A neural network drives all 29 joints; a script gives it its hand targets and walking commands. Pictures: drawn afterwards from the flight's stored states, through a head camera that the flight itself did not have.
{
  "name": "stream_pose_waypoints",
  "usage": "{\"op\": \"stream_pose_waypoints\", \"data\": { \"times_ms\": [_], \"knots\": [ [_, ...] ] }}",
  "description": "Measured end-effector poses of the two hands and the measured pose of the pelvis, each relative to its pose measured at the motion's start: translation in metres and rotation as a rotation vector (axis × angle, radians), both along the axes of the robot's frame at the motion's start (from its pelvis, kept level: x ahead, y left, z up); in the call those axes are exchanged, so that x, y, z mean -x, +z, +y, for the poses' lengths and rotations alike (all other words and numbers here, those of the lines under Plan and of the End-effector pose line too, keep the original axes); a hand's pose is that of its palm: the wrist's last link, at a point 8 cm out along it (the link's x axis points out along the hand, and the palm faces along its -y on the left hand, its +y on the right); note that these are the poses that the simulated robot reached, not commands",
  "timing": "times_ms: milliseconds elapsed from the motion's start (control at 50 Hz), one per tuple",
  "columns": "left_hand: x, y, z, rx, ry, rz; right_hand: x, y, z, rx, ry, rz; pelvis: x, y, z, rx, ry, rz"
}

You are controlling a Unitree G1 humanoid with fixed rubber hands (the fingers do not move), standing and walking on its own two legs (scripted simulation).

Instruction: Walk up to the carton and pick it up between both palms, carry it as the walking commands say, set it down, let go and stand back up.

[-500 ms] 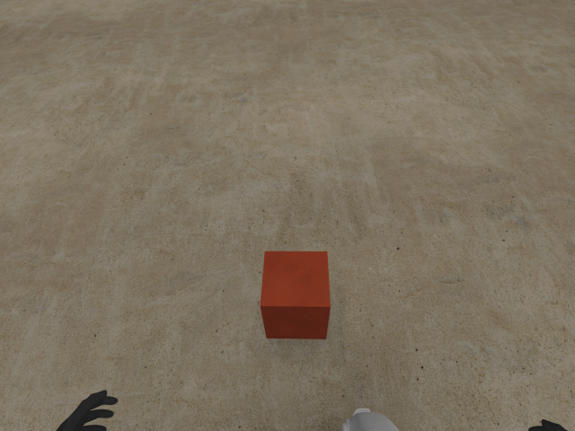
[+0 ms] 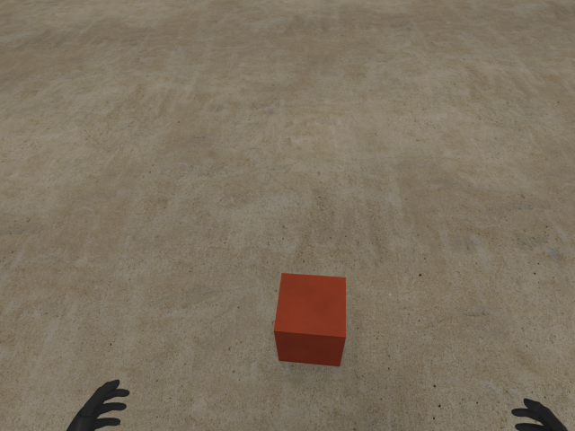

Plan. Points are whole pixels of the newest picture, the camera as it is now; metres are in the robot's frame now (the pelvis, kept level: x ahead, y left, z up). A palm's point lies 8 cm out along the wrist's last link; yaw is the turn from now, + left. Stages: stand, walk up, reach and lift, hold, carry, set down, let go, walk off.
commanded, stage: walk up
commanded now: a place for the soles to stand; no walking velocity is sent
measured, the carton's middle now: (311, 320) +0.58 -0.01 -0.64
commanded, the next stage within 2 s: none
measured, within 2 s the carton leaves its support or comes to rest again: neither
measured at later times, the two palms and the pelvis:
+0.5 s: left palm out of the picture +0.10 +0.31 -0.09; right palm out of the picture +0.12 -0.32 -0.10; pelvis +0.01 -0.01 +0.01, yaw +2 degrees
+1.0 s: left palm out of the picture +0.13 +0.32 -0.09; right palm (522, 360) +0.26 -0.32 -0.08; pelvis +0.12 -0.01 +0.00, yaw -2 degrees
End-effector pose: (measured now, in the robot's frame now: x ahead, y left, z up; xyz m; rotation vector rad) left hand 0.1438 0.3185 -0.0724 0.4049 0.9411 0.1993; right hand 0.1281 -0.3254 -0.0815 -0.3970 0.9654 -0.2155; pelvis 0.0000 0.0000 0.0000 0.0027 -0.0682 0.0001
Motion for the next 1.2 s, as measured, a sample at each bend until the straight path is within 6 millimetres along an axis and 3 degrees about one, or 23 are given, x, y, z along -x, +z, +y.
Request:
{"op": "stream_pose_waypoints", "data": {
  "times_ms": [200,360,580,660,760,840,920,1000,1080,1200],
  "knots": [
    [0.031,-0.009,0.000,0.025,0.096,0.111,-0.002,-0.006,0.006,-0.032,-0.026,0.078,-0.007,0.010,-0.003,0.001,0.019,0.005],
    [0.044,-0.013,-0.005,0.039,0.142,0.151,0.004,-0.013,0.008,-0.044,-0.041,0.135,-0.010,0.013,-0.005,0.003,0.034,0.009],
    [0.042,-0.014,-0.008,0.050,0.149,0.141,0.010,-0.016,0.006,-0.042,-0.036,0.151,-0.016,0.011,-0.007,0.003,0.039,0.018],
    [0.043,-0.018,-0.004,0.042,0.143,0.159,0.012,-0.019,-0.001,-0.037,-0.042,0.138,-0.031,0.004,-0.010,-0.003,0.022,0.027],
    [0.021,-0.017,-0.015,0.021,0.107,0.166,0.017,-0.028,-0.023,-0.023,-0.072,0.194,-0.058,-0.001,-0.022,0.021,0.017,0.026],
    [0.017,-0.011,-0.019,-0.007,0.100,0.169,-0.013,-0.022,-0.025,-0.021,-0.053,0.166,-0.074,0.002,-0.023,0.009,-0.002,0.015],
    [0.021,-0.006,-0.012,-0.030,0.108,0.235,-0.070,-0.009,-0.011,-0.041,0.007,0.072,-0.094,0.007,-0.019,0.005,-0.020,0.010],
    [0.011,-0.014,0.005,-0.042,0.108,0.273,-0.130,-0.002,0.006,-0.031,0.059,-0.025,-0.116,-0.001,-0.009,0.012,-0.040,0.003],
    [-0.025,-0.030,0.015,-0.041,0.094,0.259,-0.161,-0.002,0.012,-0.004,0.043,-0.088,-0.132,-0.013,0.000,-0.003,-0.065,-0.009],
    [-0.090,-0.031,0.005,-0.060,-0.015,0.189,-0.168,-0.006,0.009,-0.019,-0.009,-0.104,-0.141,-0.016,0.000,-0.014,-0.110,-0.017]
  ]
}}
